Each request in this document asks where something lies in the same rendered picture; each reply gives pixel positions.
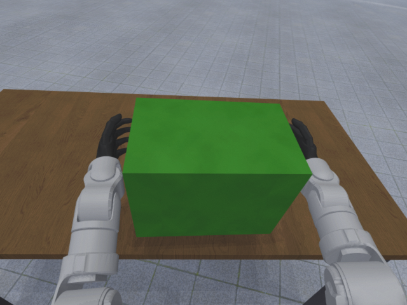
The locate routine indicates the left robot hand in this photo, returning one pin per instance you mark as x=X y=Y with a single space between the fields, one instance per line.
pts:
x=109 y=143

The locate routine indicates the table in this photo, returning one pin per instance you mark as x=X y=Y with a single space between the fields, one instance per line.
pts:
x=49 y=138

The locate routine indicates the robot right upper arm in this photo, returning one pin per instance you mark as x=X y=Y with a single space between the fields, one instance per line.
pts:
x=361 y=283

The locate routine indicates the robot left forearm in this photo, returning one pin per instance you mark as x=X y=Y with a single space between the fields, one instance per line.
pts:
x=92 y=250

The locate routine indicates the carton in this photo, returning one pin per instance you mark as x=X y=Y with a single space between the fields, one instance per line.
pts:
x=201 y=167

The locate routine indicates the robot left upper arm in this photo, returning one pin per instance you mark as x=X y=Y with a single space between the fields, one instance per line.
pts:
x=90 y=296

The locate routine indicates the robot right forearm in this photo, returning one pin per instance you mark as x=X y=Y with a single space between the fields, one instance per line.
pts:
x=342 y=238

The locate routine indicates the right robot hand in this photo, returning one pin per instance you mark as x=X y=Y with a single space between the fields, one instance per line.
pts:
x=304 y=139

